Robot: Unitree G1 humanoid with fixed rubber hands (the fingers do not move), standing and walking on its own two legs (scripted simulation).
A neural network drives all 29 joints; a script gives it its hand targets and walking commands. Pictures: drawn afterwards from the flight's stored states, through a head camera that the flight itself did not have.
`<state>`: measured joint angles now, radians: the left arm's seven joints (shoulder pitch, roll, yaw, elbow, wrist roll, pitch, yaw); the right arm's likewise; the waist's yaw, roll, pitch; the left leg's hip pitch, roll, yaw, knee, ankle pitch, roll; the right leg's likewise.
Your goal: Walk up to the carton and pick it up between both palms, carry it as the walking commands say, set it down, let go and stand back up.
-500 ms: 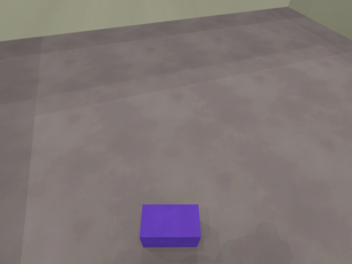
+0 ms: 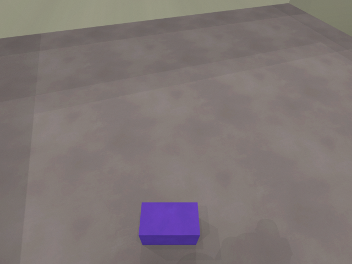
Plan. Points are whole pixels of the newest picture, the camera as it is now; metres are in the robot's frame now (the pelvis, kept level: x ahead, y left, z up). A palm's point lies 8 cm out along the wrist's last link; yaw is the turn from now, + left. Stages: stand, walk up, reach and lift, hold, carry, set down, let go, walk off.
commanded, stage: stand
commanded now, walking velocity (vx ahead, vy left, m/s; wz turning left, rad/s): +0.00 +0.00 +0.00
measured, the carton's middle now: (169, 224) +0.41 +0.02 -0.68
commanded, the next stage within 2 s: reach and lift in 0.18 s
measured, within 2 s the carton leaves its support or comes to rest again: neither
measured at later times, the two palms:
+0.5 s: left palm (82, 254) +0.17 +0.23 -0.13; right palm out of the picture +0.15 -0.22 -0.14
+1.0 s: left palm (88, 249) +0.20 +0.24 -0.19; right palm (253, 249) +0.20 -0.22 -0.19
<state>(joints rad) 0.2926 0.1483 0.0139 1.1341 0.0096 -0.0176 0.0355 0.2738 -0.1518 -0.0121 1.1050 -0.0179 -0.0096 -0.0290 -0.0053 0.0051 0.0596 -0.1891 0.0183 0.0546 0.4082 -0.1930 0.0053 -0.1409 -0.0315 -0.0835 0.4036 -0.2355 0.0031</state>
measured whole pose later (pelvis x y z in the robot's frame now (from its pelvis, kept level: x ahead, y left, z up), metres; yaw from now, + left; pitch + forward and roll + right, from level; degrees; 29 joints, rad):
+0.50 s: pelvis -0.02 +0.00 -0.03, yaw -1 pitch +8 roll +1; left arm -0.07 0.21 0.06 0.58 -0.02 0.60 -0.01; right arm -0.03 -0.20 0.00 0.58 0.01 0.61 0.02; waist 0.00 0.00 0.00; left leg -0.56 0.01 0.07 0.70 -0.29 0.02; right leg -0.53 -0.04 -0.03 0.74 -0.35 0.01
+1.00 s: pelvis -0.05 +0.01 -0.08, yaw -1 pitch +20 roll +0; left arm -0.16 0.19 0.16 0.55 -0.02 0.37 -0.05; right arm -0.16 -0.18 -0.13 0.53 0.00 0.37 0.05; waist 0.00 0.00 -0.03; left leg -1.00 0.00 0.02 1.00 -0.36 0.02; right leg -0.97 -0.02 0.02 1.02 -0.41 0.03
